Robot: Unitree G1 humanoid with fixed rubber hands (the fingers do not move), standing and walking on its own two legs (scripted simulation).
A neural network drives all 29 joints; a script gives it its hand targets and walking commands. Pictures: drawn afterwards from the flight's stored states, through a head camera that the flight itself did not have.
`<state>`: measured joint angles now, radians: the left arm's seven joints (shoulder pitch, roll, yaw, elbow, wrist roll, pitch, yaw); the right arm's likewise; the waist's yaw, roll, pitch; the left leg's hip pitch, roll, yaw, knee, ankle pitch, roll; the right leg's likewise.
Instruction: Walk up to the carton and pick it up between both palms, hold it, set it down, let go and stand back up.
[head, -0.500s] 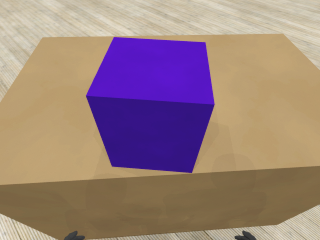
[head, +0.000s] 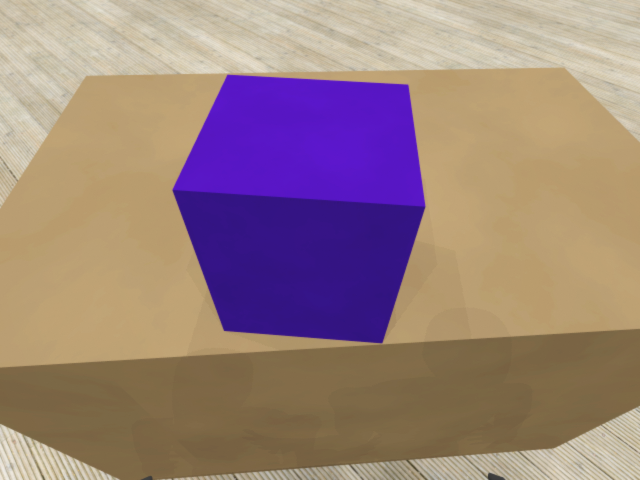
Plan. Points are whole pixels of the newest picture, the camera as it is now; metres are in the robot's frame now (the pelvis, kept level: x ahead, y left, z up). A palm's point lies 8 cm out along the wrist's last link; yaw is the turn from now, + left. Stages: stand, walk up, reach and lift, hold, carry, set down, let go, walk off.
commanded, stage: stand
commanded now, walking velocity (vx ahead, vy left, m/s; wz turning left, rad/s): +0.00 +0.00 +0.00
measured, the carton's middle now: (309, 216) +0.39 +0.01 +0.13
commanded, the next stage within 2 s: walk up in 1.42 s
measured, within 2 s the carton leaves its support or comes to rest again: neither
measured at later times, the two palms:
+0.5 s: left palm out of the picture +0.07 +0.25 -0.11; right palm out of the picture +0.06 -0.25 -0.11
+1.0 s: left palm out of the picture +0.07 +0.25 -0.11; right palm out of the picture +0.06 -0.25 -0.12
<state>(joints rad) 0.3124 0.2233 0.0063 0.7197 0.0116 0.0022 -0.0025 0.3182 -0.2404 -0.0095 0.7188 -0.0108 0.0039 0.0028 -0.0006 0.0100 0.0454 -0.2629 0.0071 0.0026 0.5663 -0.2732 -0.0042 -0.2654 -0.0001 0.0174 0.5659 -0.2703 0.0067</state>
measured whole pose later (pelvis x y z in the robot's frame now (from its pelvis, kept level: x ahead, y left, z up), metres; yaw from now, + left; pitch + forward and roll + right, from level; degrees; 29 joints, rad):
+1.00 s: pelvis +0.00 +0.00 +0.00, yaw -1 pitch -2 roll +0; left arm 0.31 0.23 0.00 0.79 0.01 0.00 0.01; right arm 0.32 -0.25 0.00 0.79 0.00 0.00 -0.01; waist 0.00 0.01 0.04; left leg -0.23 0.01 0.01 0.52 -0.26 -0.01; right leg -0.24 0.00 0.03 0.52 -0.25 0.01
